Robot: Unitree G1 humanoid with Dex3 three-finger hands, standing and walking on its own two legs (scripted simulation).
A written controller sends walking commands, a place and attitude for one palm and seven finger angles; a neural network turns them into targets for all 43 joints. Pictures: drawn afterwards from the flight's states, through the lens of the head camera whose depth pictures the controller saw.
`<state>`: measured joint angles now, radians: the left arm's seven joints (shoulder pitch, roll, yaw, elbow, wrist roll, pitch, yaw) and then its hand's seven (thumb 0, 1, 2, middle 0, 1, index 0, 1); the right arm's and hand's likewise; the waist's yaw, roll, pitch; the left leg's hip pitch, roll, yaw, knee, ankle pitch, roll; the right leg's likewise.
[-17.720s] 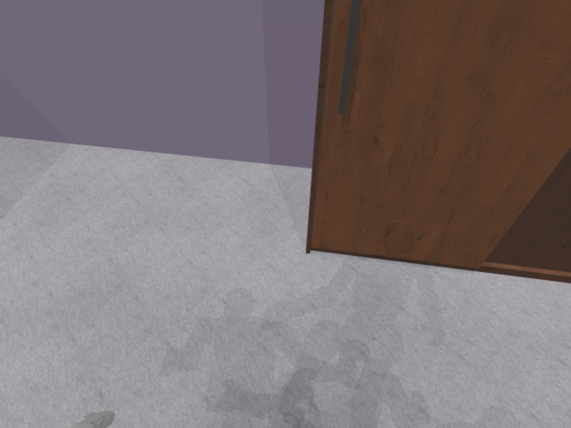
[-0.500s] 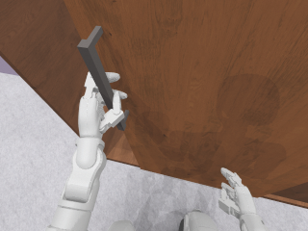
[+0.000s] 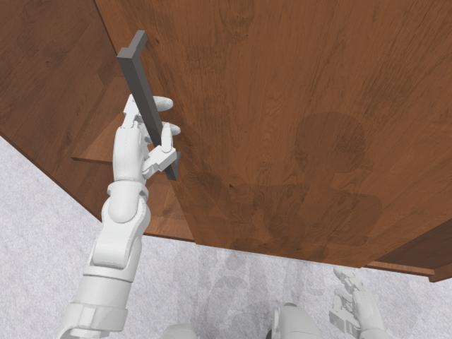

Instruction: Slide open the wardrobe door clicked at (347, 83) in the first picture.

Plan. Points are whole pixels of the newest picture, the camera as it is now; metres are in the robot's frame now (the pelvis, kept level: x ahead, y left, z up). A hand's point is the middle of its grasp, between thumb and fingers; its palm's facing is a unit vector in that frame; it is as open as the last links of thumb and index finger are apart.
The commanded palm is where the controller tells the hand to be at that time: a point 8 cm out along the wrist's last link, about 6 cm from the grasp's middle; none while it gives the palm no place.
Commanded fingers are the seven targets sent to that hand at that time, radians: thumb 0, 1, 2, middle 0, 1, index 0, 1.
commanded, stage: step sideways, sliding the door along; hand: left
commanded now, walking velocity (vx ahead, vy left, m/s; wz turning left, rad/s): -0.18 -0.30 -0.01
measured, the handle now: (160, 122) +0.41 +0.18 +0.12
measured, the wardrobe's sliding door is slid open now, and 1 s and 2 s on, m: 0.36 0.48 0.48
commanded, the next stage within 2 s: stop walking and hold the door there in 0.84 s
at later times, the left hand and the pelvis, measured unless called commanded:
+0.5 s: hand (242, 156) +0.36 +0.03 +0.12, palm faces +0.26 -0.96 -0.08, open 6.2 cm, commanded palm +0.33 +0.01 +0.12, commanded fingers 0.00 0.90 0.90 -0.45 -1.40 -0.45 -1.40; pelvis -0.02 -0.14 +0.00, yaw +1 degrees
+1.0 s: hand (252, 153) +0.37 +0.02 +0.12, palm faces +0.49 -0.86 -0.16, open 6.4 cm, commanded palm +0.33 +0.04 +0.10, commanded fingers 0.00 0.90 0.90 -0.45 -1.40 -0.45 -1.40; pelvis +0.00 -0.27 +0.01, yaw +0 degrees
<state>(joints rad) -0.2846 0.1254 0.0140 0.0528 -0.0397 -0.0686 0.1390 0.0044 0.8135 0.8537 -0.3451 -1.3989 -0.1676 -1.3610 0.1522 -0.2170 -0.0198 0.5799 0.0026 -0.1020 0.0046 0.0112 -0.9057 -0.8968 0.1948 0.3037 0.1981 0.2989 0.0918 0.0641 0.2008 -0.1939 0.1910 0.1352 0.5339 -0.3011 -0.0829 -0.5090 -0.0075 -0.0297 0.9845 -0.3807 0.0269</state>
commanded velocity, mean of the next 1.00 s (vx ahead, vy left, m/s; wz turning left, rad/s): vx -0.14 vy -0.26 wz -0.03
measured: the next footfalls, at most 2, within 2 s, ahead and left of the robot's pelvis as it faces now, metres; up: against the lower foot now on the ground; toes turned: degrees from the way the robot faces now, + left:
right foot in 0.14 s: +0.04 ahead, -0.21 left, +0.00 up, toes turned -5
left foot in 0.32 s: +0.00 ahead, +0.04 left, +0.00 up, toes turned +11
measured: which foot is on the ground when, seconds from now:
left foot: down 0.00-0.16, up 0.18-0.30, down 0.32-0.64, up 0.66-0.76, down 0.78-1.00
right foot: up 0.00-0.12, down 0.14-0.32, up 0.34-0.60, down 0.62-0.78, up 0.80-1.00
